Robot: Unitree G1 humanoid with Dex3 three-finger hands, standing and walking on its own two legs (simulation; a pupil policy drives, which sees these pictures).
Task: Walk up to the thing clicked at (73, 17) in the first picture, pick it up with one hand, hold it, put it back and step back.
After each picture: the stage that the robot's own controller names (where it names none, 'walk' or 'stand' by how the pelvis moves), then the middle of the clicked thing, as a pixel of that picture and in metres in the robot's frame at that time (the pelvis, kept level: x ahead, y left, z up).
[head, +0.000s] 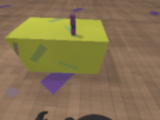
stand; (73, 25) +1.03 +0.29 +0.07
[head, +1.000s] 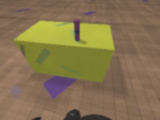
walk; (77, 30) +0.94 +0.26 +0.07
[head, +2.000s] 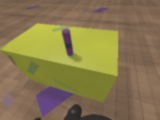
walk; (68, 43) +0.62 +0.26 +0.07
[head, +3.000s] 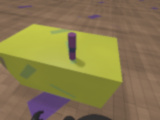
stand; (72, 47) +0.59 +0.20 +0.08
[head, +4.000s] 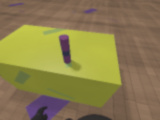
stand; (65, 50) +0.53 +0.22 +0.07
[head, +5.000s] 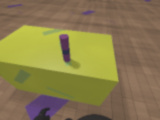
stand; (65, 49) +0.55 +0.23 +0.07
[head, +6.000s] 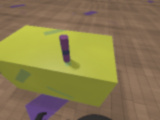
stand; (65, 49) +0.55 +0.24 +0.06
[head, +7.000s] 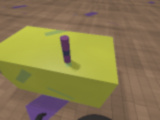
stand; (66, 50) +0.55 +0.24 +0.06
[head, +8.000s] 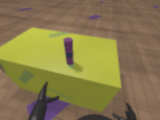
rise first; (69, 52) +0.54 +0.22 +0.07
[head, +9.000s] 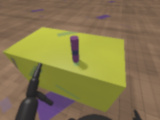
go down; (75, 50) +0.57 +0.21 +0.07
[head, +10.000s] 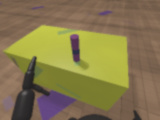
go down; (75, 49) +0.56 +0.20 +0.07
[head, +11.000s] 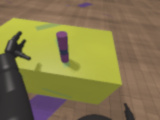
go down; (63, 49) +0.52 +0.19 +0.08
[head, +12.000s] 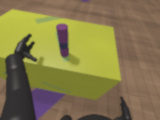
close in; (63, 42) +0.55 +0.19 +0.09
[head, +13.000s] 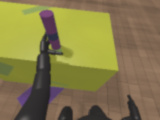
close; (52, 33) +0.57 +0.22 +0.13
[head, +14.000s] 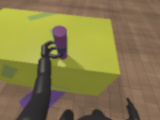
lift; (61, 46) +0.48 +0.17 +0.13
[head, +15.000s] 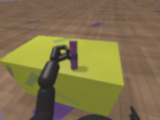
lift; (73, 55) +0.54 +0.18 +0.10
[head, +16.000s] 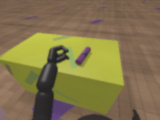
hold; (83, 55) +0.66 +0.11 -0.01
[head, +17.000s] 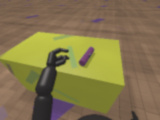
hold; (87, 55) +0.65 +0.08 -0.01
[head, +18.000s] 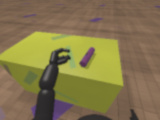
crouch; (87, 56) +0.64 +0.06 -0.01
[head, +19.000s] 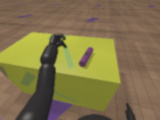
crouch; (86, 56) +0.65 +0.05 -0.01
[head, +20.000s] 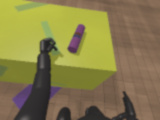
lower; (77, 37) +0.63 +0.05 +0.03
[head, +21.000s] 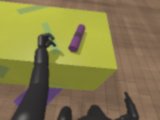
lower; (77, 37) +0.64 +0.05 +0.04
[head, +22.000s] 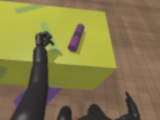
lower; (76, 36) +0.64 +0.05 +0.04
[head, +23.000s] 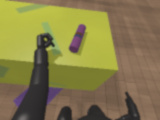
lower; (78, 37) +0.63 +0.05 +0.04
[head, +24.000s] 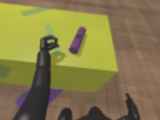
open; (78, 39) +0.63 +0.05 +0.04
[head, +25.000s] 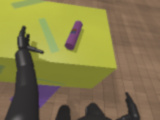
rise; (74, 34) +0.64 +0.07 +0.04
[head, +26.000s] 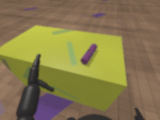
sink last; (89, 53) +0.63 +0.06 +0.01
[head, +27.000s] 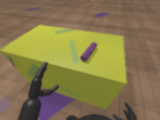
stand; (89, 51) +0.66 +0.08 +0.00
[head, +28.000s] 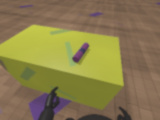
stand; (81, 51) +0.65 +0.13 -0.01
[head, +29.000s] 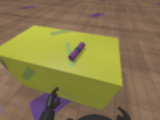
stand; (77, 50) +0.67 +0.18 -0.02
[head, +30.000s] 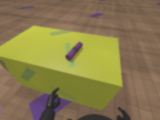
stand; (74, 50) +0.67 +0.21 -0.02
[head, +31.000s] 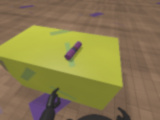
stand; (73, 50) +0.67 +0.22 -0.02
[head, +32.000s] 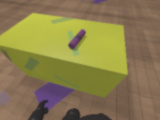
walk; (77, 38) +0.73 +0.17 +0.00
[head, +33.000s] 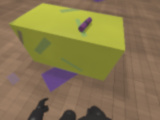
walk; (85, 24) +1.00 +0.12 +0.00
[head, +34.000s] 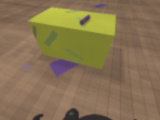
stand; (85, 19) +1.32 +0.19 +0.00
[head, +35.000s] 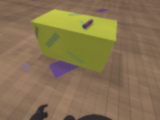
stand; (88, 23) +1.31 +0.13 -0.02
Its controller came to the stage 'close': yes
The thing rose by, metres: 0.00
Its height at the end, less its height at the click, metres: -0.09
